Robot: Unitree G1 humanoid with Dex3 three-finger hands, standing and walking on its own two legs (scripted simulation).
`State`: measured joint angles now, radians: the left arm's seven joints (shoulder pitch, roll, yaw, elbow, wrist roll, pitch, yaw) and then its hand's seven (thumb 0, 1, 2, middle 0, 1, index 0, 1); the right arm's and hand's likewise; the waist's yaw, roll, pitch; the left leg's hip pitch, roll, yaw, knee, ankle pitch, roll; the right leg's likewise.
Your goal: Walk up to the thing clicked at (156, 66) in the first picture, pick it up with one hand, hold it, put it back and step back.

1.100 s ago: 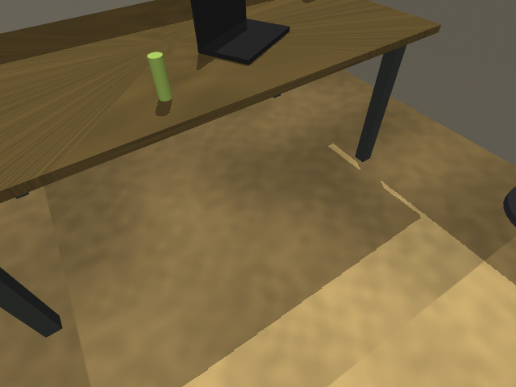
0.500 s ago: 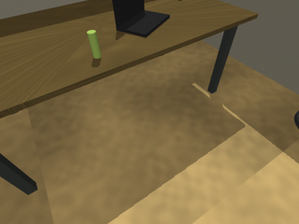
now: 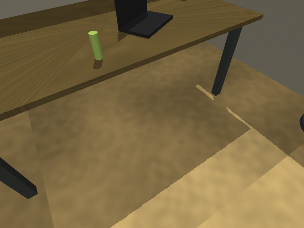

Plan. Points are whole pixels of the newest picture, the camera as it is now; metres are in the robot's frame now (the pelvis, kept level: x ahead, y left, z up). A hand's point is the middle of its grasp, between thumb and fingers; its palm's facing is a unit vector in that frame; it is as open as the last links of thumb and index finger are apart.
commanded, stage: stand
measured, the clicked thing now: (96, 46) +0.93 +0.27 +0.02
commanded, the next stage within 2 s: walk up in 0.02 s
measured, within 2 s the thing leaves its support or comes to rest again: neither
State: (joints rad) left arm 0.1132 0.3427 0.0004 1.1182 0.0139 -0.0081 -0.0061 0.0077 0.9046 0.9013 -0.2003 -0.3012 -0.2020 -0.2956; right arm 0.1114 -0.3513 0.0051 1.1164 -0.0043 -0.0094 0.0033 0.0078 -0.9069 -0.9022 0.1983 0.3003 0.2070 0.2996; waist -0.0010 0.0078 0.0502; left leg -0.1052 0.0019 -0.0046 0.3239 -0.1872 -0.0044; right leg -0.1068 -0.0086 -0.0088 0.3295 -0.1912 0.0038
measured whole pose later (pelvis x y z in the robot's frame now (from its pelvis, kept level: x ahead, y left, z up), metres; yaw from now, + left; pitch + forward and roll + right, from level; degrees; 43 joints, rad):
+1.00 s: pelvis +0.18 +0.25 -0.03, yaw +21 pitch -2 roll -1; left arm 0.42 0.46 0.06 0.84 0.03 -0.09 0.02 0.01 0.90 0.90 -0.21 -0.30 -0.21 -0.30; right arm 0.21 -0.46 -0.11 0.78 -0.02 0.04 0.10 0.01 -0.91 -0.90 0.20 0.30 0.20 0.30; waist 0.04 0.07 0.11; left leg -0.45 0.06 -0.03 0.71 -0.24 0.02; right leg -0.17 -0.17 -0.15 0.65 -0.42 0.05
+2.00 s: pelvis +0.22 +0.29 -0.01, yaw +17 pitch -3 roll +0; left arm 0.11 0.36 0.01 1.03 0.01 0.01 -0.04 0.01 0.90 0.90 -0.20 -0.30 -0.20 -0.30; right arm 0.15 -0.38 0.01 1.06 0.00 -0.03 0.00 0.01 -0.91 -0.90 0.20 0.30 0.21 0.30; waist -0.02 0.00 0.06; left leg -0.24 0.04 0.05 0.48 -0.19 -0.01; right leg -0.21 0.01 -0.02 0.50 -0.25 -0.02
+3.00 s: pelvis +0.24 +0.31 +0.00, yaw +17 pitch -2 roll +0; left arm 0.10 0.34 0.00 1.15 0.01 -0.01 -0.01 0.01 0.90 0.90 -0.20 -0.30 -0.20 -0.30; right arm 0.08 -0.35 0.00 1.16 -0.01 -0.02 0.01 0.01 -0.91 -0.90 0.20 0.30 0.21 0.30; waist -0.01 0.01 0.04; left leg -0.14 0.01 0.06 0.31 -0.14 0.01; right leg -0.10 -0.01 -0.01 0.31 -0.18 0.01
